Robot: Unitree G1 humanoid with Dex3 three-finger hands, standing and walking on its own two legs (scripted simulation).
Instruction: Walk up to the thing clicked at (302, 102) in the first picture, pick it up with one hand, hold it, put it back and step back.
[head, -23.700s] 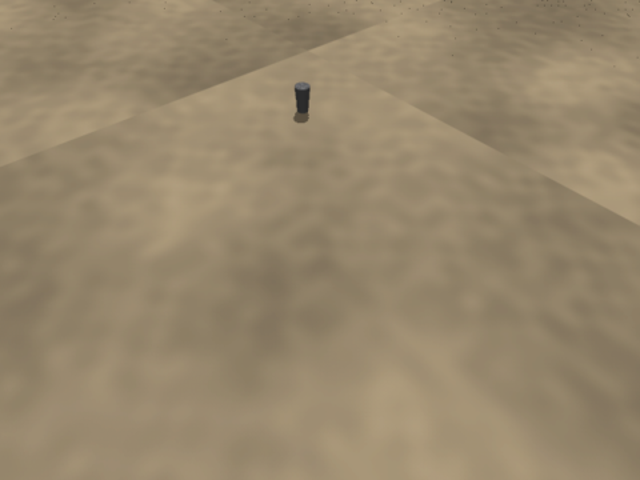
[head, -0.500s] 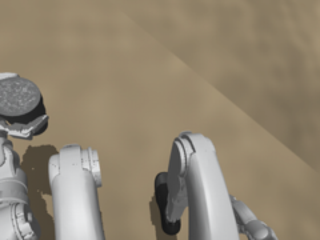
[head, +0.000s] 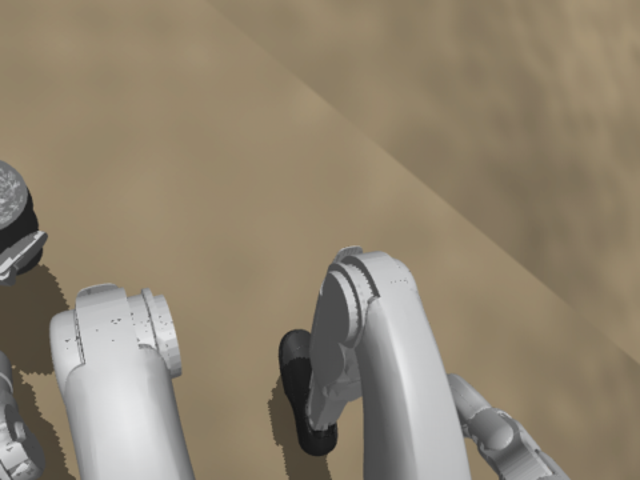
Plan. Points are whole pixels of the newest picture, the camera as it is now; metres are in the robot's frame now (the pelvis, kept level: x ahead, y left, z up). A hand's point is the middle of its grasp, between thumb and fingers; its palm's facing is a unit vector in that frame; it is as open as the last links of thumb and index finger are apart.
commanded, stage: lower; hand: left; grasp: from the side
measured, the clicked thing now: out of the picture +0.41 +0.28 -0.16
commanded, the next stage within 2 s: loosen in 1.02 s
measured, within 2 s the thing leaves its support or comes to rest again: rests again in 1.66 s
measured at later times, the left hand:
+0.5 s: hand out of the picture +0.42 +0.28 -0.17, palm faces +0.38 -0.92 -0.01, open 11.4 cm
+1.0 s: hand out of the picture +0.42 +0.29 -0.19, palm faces +0.39 -0.92 +0.00, open 11.4 cm
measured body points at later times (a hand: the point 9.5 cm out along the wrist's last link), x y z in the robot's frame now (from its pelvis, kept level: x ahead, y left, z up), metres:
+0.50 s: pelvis -0.01 +0.01 -0.01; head +0.22 +0.16 +0.34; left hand +0.39 +0.33 -0.16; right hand +0.15 -0.26 -0.06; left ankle +0.08 +0.13 -0.26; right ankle +0.13 -0.13 -0.26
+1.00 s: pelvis -0.01 +0.02 -0.01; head +0.22 +0.19 +0.33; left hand +0.39 +0.33 -0.18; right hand +0.14 -0.25 -0.04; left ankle +0.08 +0.13 -0.26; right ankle +0.13 -0.12 -0.26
